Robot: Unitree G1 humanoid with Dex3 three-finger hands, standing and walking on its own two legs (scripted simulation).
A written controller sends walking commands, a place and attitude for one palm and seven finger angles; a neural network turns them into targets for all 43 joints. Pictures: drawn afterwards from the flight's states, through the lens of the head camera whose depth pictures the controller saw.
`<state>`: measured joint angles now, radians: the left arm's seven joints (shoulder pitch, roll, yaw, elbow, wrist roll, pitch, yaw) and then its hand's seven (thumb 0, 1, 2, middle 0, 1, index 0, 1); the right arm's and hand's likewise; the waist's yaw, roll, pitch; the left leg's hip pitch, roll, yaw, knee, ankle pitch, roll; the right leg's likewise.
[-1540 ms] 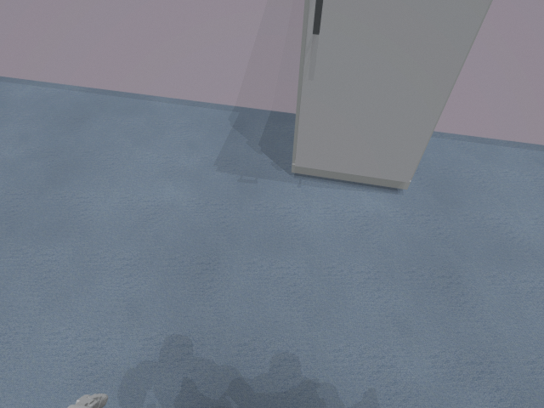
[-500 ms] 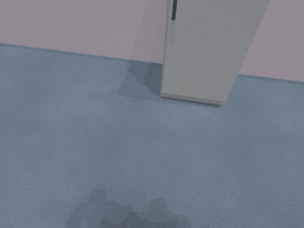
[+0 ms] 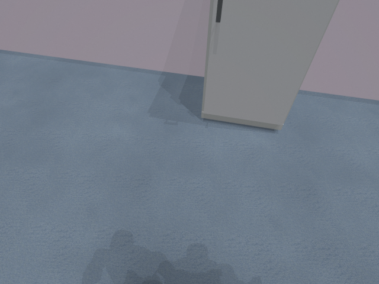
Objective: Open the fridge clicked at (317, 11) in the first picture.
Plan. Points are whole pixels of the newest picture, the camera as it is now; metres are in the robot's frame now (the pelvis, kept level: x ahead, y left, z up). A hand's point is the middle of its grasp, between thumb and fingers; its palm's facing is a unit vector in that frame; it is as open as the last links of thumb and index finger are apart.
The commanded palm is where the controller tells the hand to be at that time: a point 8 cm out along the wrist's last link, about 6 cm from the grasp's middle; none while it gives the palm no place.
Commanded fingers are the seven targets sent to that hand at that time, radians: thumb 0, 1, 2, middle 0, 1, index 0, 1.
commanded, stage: walk to a spot facing it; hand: left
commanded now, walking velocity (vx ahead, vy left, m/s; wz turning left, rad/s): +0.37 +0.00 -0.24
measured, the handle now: out of the picture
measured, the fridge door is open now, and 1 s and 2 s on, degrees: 0 0 0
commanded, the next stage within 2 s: turn to face it in 1.40 s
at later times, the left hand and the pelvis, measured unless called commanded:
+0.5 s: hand out of the picture +0.05 +0.17 -0.20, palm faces +0.04 -0.98 -0.19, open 7.4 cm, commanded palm none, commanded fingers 0.00 0.90 0.90 -0.20 -0.30 -0.20 -0.30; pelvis +0.10 -0.01 -0.03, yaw -3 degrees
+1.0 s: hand (131, 192) +0.40 +0.21 -0.17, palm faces -0.13 -0.96 -0.23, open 7.4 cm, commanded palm none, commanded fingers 0.00 0.90 0.90 -0.20 -0.30 -0.20 -0.30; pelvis +0.29 +0.03 -0.01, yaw -12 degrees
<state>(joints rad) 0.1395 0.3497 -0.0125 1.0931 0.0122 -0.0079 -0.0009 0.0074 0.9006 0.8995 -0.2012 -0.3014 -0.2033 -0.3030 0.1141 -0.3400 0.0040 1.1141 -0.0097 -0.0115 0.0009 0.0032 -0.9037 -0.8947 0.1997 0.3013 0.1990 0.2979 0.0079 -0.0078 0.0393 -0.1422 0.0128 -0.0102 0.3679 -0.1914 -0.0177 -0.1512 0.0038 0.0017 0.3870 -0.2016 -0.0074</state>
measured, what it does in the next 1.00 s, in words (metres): walks ahead: left foot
